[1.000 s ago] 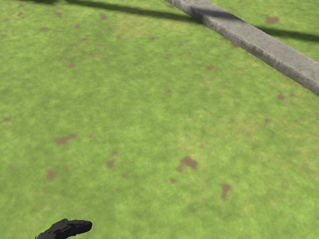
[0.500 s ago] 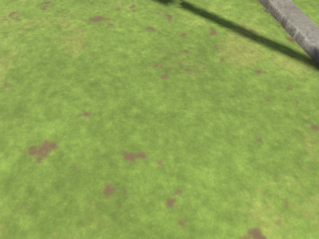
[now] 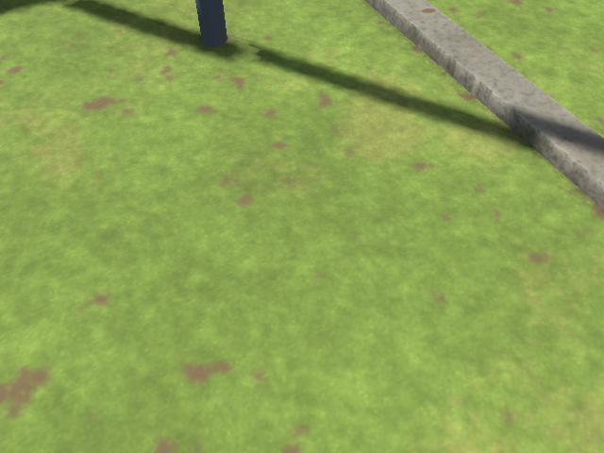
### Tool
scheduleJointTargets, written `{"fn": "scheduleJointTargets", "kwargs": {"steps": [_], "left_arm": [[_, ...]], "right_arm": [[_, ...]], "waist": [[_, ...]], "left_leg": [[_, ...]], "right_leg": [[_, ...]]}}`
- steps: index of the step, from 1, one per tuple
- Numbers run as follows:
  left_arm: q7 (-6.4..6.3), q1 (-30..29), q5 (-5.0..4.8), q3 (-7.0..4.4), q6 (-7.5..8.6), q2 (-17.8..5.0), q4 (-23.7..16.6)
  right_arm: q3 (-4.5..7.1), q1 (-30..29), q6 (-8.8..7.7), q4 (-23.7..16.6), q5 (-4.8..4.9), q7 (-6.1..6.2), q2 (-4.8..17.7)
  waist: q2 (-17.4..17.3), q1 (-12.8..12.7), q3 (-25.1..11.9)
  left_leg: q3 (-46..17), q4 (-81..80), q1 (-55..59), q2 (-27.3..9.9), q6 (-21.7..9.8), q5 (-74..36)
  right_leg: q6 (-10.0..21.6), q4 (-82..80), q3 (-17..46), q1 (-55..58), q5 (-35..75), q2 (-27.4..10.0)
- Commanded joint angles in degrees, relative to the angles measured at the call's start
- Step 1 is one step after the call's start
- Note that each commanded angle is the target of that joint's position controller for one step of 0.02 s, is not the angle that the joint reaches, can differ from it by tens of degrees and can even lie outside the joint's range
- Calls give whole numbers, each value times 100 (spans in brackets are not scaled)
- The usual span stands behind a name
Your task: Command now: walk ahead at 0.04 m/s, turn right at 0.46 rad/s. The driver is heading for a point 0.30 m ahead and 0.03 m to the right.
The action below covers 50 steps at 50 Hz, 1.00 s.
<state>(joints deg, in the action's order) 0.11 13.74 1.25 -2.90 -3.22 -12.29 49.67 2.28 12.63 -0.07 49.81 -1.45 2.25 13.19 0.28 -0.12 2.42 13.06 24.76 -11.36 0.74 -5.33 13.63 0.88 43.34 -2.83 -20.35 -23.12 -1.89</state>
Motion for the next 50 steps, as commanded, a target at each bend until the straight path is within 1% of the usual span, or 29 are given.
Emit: {"fn": "scheduleJointTargets", "kwargs": {"steps": [1, 3, 4, 5, 6, 7, 8, 9, 11, 15, 22, 23, 25, 26, 27, 28, 29, 30, 32, 35, 39, 42, 43, 44, 45, 46, 47, 48, 50], "left_arm": [[14, 27, -52, -84, 89, -361, -440], [22, 203, -52, -88, 181, -398, -475], [-16, 320, 16, -189, 243, -815, -466], [-59, 402, 21, -377, 268, -1616, -576], [-93, 949, -30, -434, 235, -1581, -393], [-121, 811, -61, -384, 201, -1374, -389], [-140, 346, -87, -331, 153, -1196, -476], [-150, -13, -117, -291, 126, -1083, -575], [-124, -177, -145, -253, 135, -972, -691], [-97, 145, -107, -321, 191, -1202, -617], [-135, -119, 76, -31, 248, -773, -492], [-146, -148, 85, -11, 252, -811, -438], [-191, -358, 3, -51, 223, -1069, -392], [-215, -289, -16, -67, 220, -1117, -354], [-226, -214, -15, -61, 228, -1045, -418], [-223, -38, -71, -48, 201, -871, -435], [-268, -153, -22, -29, 147, -847, -359], [-277, -221, -40, -52, 134, -852, -357], [-229, -463, -86, -100, 136, -869, -416], [-210, -477, -84, -74, 171, -717, -459], [-248, -461, -138, -37, 213, -661, -550], [-292, 189, -133, -46, 268, -690, -422], [-336, 342, -79, -107, 295, -924, -385], [-382, 330, 23, -199, 295, -1437, -461], [-342, -246, 67, -278, 257, -1862, -684], [-300, -275, 113, -193, 266, -1506, -713], [-281, -531, 57, -82, 290, -1116, -765], [-273, -722, 38, -38, 300, -977, -834], [-310, -603, 21, -35, 336, -1000, -851]], "right_arm": [[253, 262, 34, -176, 1, 30, 936], [306, 238, 84, -142, 8, 27, 1028], [279, 334, 97, -182, -6, -7, 859], [169, 263, 104, -512, 52, -32, 390], [169, -288, 189, -578, 27, 37, 545], [188, -250, 234, -567, 46, 18, 593], [196, -219, 214, -528, 98, -10, 601], [227, -211, 190, -524, 71, -26, 712], [259, -46, 201, -475, -24, -76, 792], [222, -175, 261, -614, 48, -71, 672], [85, -63, 300, -407, 104, -72, 468], [77, -27, 296, -361, 118, -70, 480], [83, 132, 242, -297, 112, -71, 554], [89, 98, 176, -318, 75, -72, 675], [131, 139, 94, -348, -2, -63, 981], [235, -54, 66, -381, 81, -107, 1443], [226, 77, 59, -323, 103, -177, 1305], [194, 53, 50, -325, 81, -202, 1152], [242, 111, 73, -304, 45, -158, 1189], [342, 62, 150, -276, 104, -117, 1212], [427, 13, 253, -289, 81, -173, 1203], [472, -443, 326, -413, 116, -238, 1248], [444, -445, 316, -470, 147, -234, 1121], [353, -139, 289, -518, 143, -235, 720], [369, -175, 288, -543, 103, -162, 776], [438, -221, 298, -507, -9, -159, 1137], [475, -81, 317, -368, 6, -196, 1133], [472, 110, 351, -264, 15, -239, 1072], [443, 179, 398, -221, 2, -349, 1009]], "waist": [[-580, 114, -389], [-392, -91, -435], [335, -75, -490], [1698, 6, -431], [1125, -487, -453], [611, -287, -355], [447, -95, -170], [460, 47, -118], [470, 82, -411], [461, -47, -461], [647, -118, -498], [646, -108, -446], [495, 108, -299], [281, 122, -238], [-213, -3, -311], [-896, -281, -214], [-1167, -56, -131], [-1224, -33, -71], [-1142, 94, -91], [-815, 50, -289], [-971, 149, -509], [-955, -204, -592], [-655, -221, -564], [584, -49, -553], [1367, 0, -224], [794, 61, -95], [454, 255, -4], [452, 362, 42], [728, 286, -80]], "left_leg": [[-1190, -263, 724, -1915, -778, -2673], [-862, 325, 391, -1738, -312, -2156], [-480, 1203, -158, -1352, 106, -1239], [-115, 2404, -1701, -228, 584, 1628], [-911, 3431, -2076, 4, 657, 2445], [-1237, 3860, -2188, -118, 694, 2065], [-1365, 3817, -2229, -194, 691, 1568], [-1421, 3707, -2283, -225, 694, 1236], [-1373, 3799, -2132, -138, 764, 929], [-1438, 3243, -2146, -131, 872, 871], [-1295, 1494, -477, -178, 632, 801], [-1275, 1195, -239, -133, 587, 752], [-1191, 175, 215, -30, 470, 92], [-1489, -379, 420, -165, 401, -494], [-2328, -567, 533, -762, 263, -1204], [-3210, -597, 252, -1401, -223, -2130], [-3709, -737, -151, -1772, -664, -2405], [-3781, -791, -132, -1726, -781, -2383], [-3726, -839, 117, -1536, -829, -2142], [-3401, -679, 440, -1142, -697, -2059], [-3587, -591, 387, -976, -611, -1745], [-3655, -346, -225, -672, -242, -1277], [-3512, -103, -769, -401, 67, -483], [-2798, 994, -1512, 217, 366, 835], [-1860, 2076, -2028, 790, 495, 1843], [-2017, 3025, -1759, 344, 469, 1785], [-2011, 3467, -1662, 317, 445, 1479], [-1911, 3779, -1677, 286, 491, 1197], [-1707, 3961, -1899, 236, 636, 982]], "right_leg": [[126, -524, -169, -61, -155, 100], [263, -1806, -65, 666, 934, 150], [454, -2463, 830, 1184, 1632, -380], [1217, -2495, 2933, 1855, 4514, -1951], [1911, -2395, 2822, 1810, 5157, -2106], [1899, -2382, 2387, 1726, 4886, -1759], [1658, -2455, 2025, 1541, 4391, -1376], [1443, -2458, 1838, 1554, 4238, -1102], [1365, -2384, 1663, 1699, 4558, -870], [1358, -2356, 1881, 1821, 4185, -807], [1133, -2510, 1544, 1087, 3363, -808], [1095, -2484, 1552, 1003, 3211, -836], [915, -2198, 1511, 830, 2900, -792], [696, -2071, 1506, 713, 2544, -716], [462, -1604, 1289, 601, 2053, -400], [224, -1337, 666, 403, 811, 391], [133, -1048, 439, 600, 207, 529], [127, -685, 430, 493, -127, 607], [80, 228, 521, -33, -596, 631], [-116, 381, 556, -317, -470, 547], [-192, -412, 477, 40, -280, 613], [-66, -2057, 364, 1172, 585, 711], [28, -2699, 678, 1713, 710, 377], [307, -3330, 2082, 2121, 43, -1020], [934, -3500, 3056, 1245, 323, -1979], [1218, -3295, 2821, 818, 1126, -2022], [1153, -3138, 2229, 710, 1655, -1666], [996, -3003, 1642, 785, 2095, -1306], [929, -2753, 1058, 1279, 3022, -1039]]}}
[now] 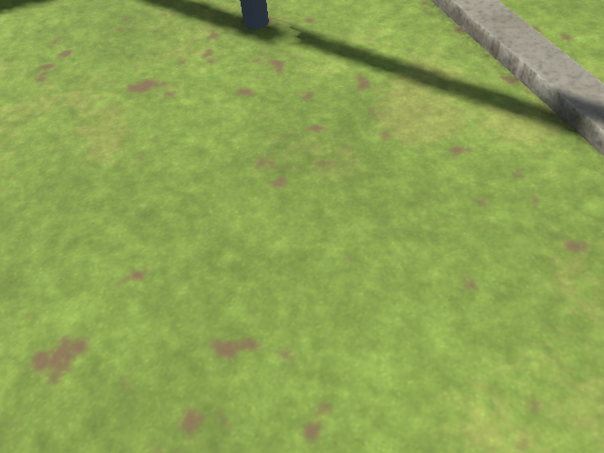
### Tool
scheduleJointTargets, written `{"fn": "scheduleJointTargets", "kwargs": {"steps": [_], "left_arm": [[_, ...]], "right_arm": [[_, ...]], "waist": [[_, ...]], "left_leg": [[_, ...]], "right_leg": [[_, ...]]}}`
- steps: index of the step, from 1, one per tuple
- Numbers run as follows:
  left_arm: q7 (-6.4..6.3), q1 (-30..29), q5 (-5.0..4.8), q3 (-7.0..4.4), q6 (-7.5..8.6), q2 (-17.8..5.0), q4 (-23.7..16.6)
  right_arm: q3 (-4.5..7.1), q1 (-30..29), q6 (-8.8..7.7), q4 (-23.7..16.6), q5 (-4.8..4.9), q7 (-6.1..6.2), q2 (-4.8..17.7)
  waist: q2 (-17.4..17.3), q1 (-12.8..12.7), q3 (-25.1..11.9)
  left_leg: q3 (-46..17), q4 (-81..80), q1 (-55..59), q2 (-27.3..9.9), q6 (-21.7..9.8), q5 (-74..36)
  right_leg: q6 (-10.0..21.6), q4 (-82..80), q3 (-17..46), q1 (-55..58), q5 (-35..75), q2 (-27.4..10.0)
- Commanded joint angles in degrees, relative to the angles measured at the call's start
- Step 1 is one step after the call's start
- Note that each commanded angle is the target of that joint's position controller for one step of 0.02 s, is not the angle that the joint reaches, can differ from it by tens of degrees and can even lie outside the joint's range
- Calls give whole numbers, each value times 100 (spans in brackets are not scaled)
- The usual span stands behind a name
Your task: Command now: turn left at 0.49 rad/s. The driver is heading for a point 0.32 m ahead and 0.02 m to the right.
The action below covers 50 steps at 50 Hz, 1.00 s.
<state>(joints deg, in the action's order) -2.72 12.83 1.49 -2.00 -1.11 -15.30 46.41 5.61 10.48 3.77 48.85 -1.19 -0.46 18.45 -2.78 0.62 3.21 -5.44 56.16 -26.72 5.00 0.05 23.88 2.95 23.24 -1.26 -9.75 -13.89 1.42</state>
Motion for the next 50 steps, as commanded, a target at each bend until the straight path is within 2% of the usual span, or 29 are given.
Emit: {"fn": "scheduleJointTargets", "kwargs": {"steps": [1, 2, 5, 7, 9, 12, 14, 15, 16, 17, 18, 19, 20, 22, 27, 30, 32, 34, 35, 36, 37, 38, 39, 40, 41, 42, 43, 45, 50], "left_arm": [[-15, -259, -1, -131, 129, -710, -453], [-7, -23, -1, -146, 134, -748, -371], [66, 538, 16, -208, 168, -868, -157], [120, 585, 27, -227, 209, -898, -63], [183, 646, 42, -247, 270, -920, 44], [294, 719, 45, -276, 315, -950, 230], [338, 519, -78, -275, 277, -906, 307], [333, 417, -97, -211, 297, -679, 270], [359, 126, -98, -54, 326, -153, 25], [307, -89, -65, -87, 329, -276, -143], [304, -70, -45, -217, 313, -725, -27], [382, 196, -103, -243, 325, -682, 146], [421, 424, -126, -245, 323, -624, 293], [478, 447, -3, -239, 266, -510, 402], [529, -120, 50, -163, 227, -166, 149], [549, -582, 54, -3, 252, 124, 10], [517, -570, 52, 26, 255, 98, 18], [442, 22, 67, -19, 295, -83, 235], [401, 567, 88, -71, 353, -215, 443], [359, 1048, 153, -110, 440, -332, 626], [306, 1556, 242, -206, 495, -809, 744], [275, 1537, 117, -268, 472, -1130, 793], [279, 1334, -223, -267, 409, -947, 691], [237, 623, -238, -185, 367, -723, 595], [217, 155, -192, -56, 341, -322, 535], [183, -40, -175, 16, 341, -142, 538], [156, -118, -151, 47, 329, -85, 583], [161, -110, -52, 67, 366, -107, 646], [174, 5, -14, 44, 297, -297, 821]], "right_arm": [[81, 254, 18, -161, -14, -106, 435], [52, 104, 20, -224, 1, -121, 384], [-24, -302, 23, -367, -37, -185, 330], [-67, -511, -15, -426, -65, -225, 294], [-133, -611, -93, -428, -74, -226, 194], [-214, -607, -248, -392, -40, -188, 74], [-235, 153, -382, -86, -58, -114, -40], [-172, 831, -469, 181, -95, -35, 166], [-81, 1645, -559, 303, -213, 55, 650], [84, 1697, -581, 339, -96, 112, 1314], [-16, 1324, -597, 269, -110, 126, 899], [-138, 844, -642, 141, -67, 113, 504], [-203, 545, -685, 63, -50, 107, 274], [-264, 544, -798, 74, -50, 130, 106], [-352, 1003, -904, 379, -11, 101, -26], [-413, 1036, -882, 537, 23, 124, -25], [-409, 1263, -867, 720, 40, 160, 102], [-382, 1133, -852, 768, 61, 209, 232], [-376, 1060, -824, 778, 68, 215, 260], [-372, 1035, -801, 799, 119, 201, 292], [-435, 1269, -809, 665, 154, 184, 83], [-589, 2377, -716, 795, 405, 133, -649], [-410, 1910, -583, 921, 235, 184, 12], [-409, 1414, -567, 747, 144, 158, -57], [-431, 1148, -558, 738, 36, 155, -162], [-417, 1080, -499, 766, -43, 149, -181], [-442, 1318, -407, 870, -100, 137, -303], [-479, 1544, -289, 1030, -69, 152, -507], [-463, 1083, -135, 1063, -43, 259, -423]], "waist": [[1019, 62, -205], [1014, -57, -240], [1147, -413, -273], [1196, -462, -19], [1110, -465, 117], [1086, -366, 181], [842, 146, 143], [463, 407, -177], [-768, 778, -606], [-1239, 784, -114], [-373, 567, 355], [-294, 253, 494], [-314, 64, 539], [-296, 13, 374], [-189, -53, 502], [-345, 7, 492], [-438, 9, 302], [-494, -277, -36], [-401, -514, -318], [-181, -795, -571], [449, -835, -1253], [1570, -285, -2492], [491, -481, -2526], [710, -293, -1471], [512, -153, -761], [537, -20, -406], [639, 133, -353], [619, 231, -469], [918, 44, -392]], "left_leg": [[184, 689, -390, -178, 164, -42], [195, 507, -454, -167, 213, -14], [171, -265, -612, -242, 163, -63], [222, -821, -531, -278, 76, -60], [413, -1389, -196, -332, -47, 43], [789, -2358, 772, -308, -282, 114], [1065, -3671, 2297, -164, -449, -941], [681, -3812, 3558, -415, -489, -972], [-1151, -4572, 4483, -1955, -648, 513], [-2556, -5037, 3873, -2880, -1186, 1152], [-2093, -4968, 3400, -2715, -1249, 1216], [-1581, -5017, 3145, -2369, -1045, 950], [-998, -5114, 3018, -2105, -846, 310], [-207, -5062, 2995, -1833, -721, -1088], [883, -4688, 2642, -1695, -806, -4587], [1329, -4460, 2220, -1454, -741, -5435], [1247, -4148, 2461, -1581, -727, -6092], [1147, -3432, 2713, -1693, -671, -6882], [1098, -2757, 2768, -1651, -621, -6731], [1206, -1853, 2476, -1459, -502, -5932], [1322, -394, 1569, -1106, -356, -3411], [926, 1569, 445, -203, -214, 1531], [98, 1712, 625, -292, -210, 1108], [188, 1635, 311, -452, -223, 837], [236, 1199, 297, -622, -221, 543], [254, 798, 529, -734, -189, 321], [365, 497, 993, -737, -146, 116], [495, -44, 1411, -645, -92, 23], [597, -1356, 1426, -641, -46, -171]], "right_leg": [[765, -644, 815, 421, 2460, -1348], [839, -560, 813, 675, 2713, -1403], [950, -1026, 1210, 1171, 108, -1582], [954, -1330, 1371, 1095, -957, -1633], [964, -1428, 1303, 930, -1044, -1664], [969, -1347, 1128, 394, -724, -1603], [811, -731, 878, -484, -242, -1325], [609, -94, 633, -1298, -291, -1051], [330, 1682, 1, -2235, -1280, -424], [292, 2715, -4, -3287, -1915, 151], [372, 3363, 646, -3342, -1529, -220], [371, 3485, 758, -3252, -1005, -314], [292, 3465, 725, -3128, -622, -392], [134, 3737, 538, -3017, -95, -427], [-140, 3373, 180, -3100, 409, -286], [-139, 1879, -381, -2153, 939, -153], [11, 1398, -547, -1640, 1035, -1], [267, 1163, -499, -1041, 854, 172], [393, 819, -414, -511, 983, 241], [491, 113, -288, 298, 1907, 110], [712, 474, 686, 1652, 4442, -1048], [1946, 830, 2584, 3066, 7071, -2734], [1927, 431, 2331, 2227, 5837, -2400], [1761, -103, 1884, 1296, 4499, -2164], [1475, -504, 1570, 523, 3627, -1900], [1246, -748, 1222, -47, 3339, -1666], [1075, -881, 910, -527, 3056, -1447], [975, -920, 642, -811, 2790, -1266], [876, -1265, 916, -973, -59, -1225]]}}
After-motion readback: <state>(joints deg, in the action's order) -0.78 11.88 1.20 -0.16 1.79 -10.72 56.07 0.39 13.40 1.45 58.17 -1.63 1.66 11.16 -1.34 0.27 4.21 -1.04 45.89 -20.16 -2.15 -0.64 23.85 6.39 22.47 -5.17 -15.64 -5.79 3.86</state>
